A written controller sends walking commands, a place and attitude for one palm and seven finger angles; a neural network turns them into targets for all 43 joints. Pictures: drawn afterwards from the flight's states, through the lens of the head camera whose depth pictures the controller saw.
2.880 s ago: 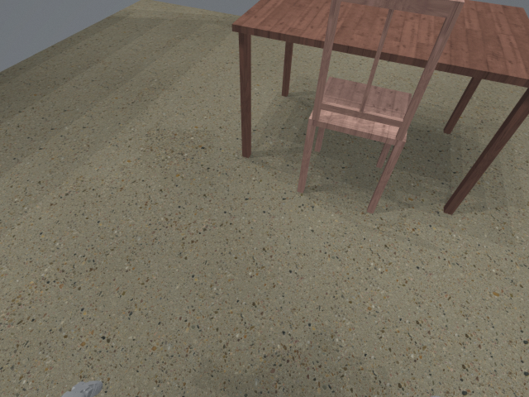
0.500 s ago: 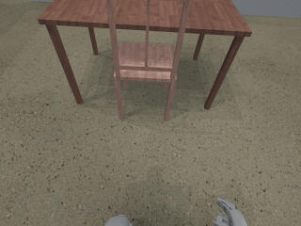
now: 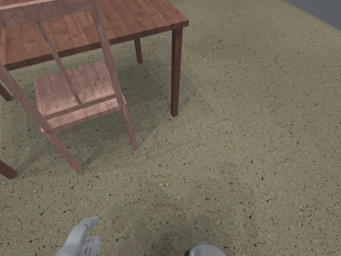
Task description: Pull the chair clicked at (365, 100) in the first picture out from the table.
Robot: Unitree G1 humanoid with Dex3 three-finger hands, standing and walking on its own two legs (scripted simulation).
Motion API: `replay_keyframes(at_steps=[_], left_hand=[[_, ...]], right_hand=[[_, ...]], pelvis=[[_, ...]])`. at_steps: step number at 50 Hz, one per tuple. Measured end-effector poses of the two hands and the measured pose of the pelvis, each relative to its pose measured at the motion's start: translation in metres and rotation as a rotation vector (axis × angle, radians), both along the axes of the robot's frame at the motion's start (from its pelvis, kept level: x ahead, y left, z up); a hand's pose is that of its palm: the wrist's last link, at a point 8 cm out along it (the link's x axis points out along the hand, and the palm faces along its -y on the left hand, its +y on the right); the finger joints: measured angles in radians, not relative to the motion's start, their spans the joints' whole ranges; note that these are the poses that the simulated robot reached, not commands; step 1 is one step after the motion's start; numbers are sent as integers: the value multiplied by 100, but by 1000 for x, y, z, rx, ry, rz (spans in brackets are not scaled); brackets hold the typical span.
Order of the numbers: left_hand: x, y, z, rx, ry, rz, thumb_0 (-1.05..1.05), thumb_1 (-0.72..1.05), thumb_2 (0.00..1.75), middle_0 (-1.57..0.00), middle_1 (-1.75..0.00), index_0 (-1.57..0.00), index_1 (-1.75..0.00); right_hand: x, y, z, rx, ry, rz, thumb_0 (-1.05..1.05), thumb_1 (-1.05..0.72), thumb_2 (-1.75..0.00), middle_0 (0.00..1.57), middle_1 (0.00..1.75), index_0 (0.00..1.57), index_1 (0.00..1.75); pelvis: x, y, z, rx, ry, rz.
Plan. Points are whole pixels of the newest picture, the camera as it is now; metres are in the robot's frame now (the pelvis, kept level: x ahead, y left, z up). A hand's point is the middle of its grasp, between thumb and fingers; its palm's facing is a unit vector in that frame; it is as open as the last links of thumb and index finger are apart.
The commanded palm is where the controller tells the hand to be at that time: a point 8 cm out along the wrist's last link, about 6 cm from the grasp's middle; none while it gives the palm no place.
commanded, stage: walk to a spot facing it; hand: left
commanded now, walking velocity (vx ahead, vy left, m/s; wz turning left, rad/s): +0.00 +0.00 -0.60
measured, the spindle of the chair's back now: (62, 69) +0.73 +0.39 -0.02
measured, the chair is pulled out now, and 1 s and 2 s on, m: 0.00 0.00 0.00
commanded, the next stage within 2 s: turn to face it in 1.62 s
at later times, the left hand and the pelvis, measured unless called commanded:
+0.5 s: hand (78, 245) +0.17 +0.24 -0.15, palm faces -0.20 -0.96 -0.19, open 7.4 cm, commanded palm none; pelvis +0.05 +0.06 +0.02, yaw -17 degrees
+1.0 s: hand (128, 214) +0.24 +0.12 -0.13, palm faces -0.53 -0.80 -0.28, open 7.4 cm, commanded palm none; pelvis +0.03 +0.01 +0.02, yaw -35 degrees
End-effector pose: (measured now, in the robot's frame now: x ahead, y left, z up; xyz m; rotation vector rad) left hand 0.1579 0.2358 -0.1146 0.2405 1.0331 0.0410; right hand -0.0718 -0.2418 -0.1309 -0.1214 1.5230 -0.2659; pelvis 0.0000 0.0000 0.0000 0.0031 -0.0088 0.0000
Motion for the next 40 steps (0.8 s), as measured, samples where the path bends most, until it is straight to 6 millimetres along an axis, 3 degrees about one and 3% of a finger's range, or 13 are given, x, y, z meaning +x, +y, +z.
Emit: replay_keyframes(at_steps=[3, 9, 14, 19, 25, 30, 35, 40], left_hand=[[16, -12, 0, 1, -24, -17, 1, 91, 90, -20, -30, -20, -30], [11, -12, 6, 25, 73, -44, 1, 91, 90, -20, -30, -20, -30], [10, 4, 4, 18, 107, -50, 1, 91, 90, -21, -30, -21, -30], [12, 34, -10, 1, 125, -44, 1, 91, 90, -21, -30, -21, -30], [16, 58, -10, 3, 184, -88, 1, 91, 90, -20, -30, -20, -30], [19, 61, -5, 17, 236, -134, 1, 91, 90, -20, -30, -20, -30], [33, 42, -4, 36, 267, -219, 1, 91, 90, -20, -30, -20, -30], [61, -1, -1, 61, 222, -341, 1, 91, 90, -20, -30, -20, -30]], right_hand=[[16, -2, -7, 8, -3, -21, 0, -91, -90, 20, 30, 20, 30], [93, 0, 3, -5, -204, -30, 0, -91, -90, 20, 30, 20, 30], [144, 10, 17, -28, -343, -15, 0, -91, -90, 20, 30, 20, 30], [170, 26, 28, -86, -428, -15, 0, -90, -90, 20, 30, 20, 30], [156, 43, 48, -121, -416, -53, 0, -90, -90, 20, 30, 20, 30], [130, 49, 51, -129, -379, -137, 0, -90, -90, 20, 30, 20, 30], [90, 51, 41, -114, -322, -249, 0, -90, -90, 20, 30, 20, 30], [36, 46, 20, -81, -251, -376, 0, -90, -90, 20, 30, 20, 30]], pelvis=[[8, -3, -2, -5, -15, -29], [22, 3, 12, -2, -3, -101], [31, 17, 15, -1, 12, -158], [40, 41, 9, -16, 17, -214], [47, 56, 20, -35, 5, -295], [51, 60, 27, -44, 5, -359], [50, 55, 26, -38, 4, -432], [42, 40, 19, -17, 7, -507]])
